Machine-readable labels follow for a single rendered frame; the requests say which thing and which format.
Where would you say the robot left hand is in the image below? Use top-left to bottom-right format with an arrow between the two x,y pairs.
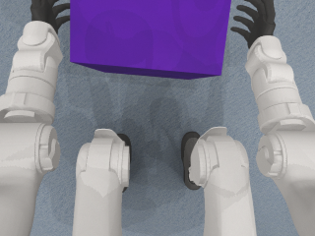
30,0 -> 71,35

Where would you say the robot right foot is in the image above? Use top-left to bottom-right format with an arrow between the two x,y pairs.
181,131 -> 201,191

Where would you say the left robot forearm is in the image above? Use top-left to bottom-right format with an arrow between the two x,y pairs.
0,21 -> 63,126

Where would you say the right robot forearm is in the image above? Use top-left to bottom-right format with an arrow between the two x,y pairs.
245,35 -> 315,134

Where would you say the robot left upper arm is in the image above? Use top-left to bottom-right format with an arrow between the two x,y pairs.
0,123 -> 61,236

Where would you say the carton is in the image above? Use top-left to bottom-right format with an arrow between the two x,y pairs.
70,0 -> 231,80

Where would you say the robot right hand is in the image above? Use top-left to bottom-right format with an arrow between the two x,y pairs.
230,0 -> 276,49

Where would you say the robot right upper arm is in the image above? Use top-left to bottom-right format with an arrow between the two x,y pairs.
256,131 -> 315,236

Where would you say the robot left shin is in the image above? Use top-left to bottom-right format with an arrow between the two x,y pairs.
76,129 -> 124,188

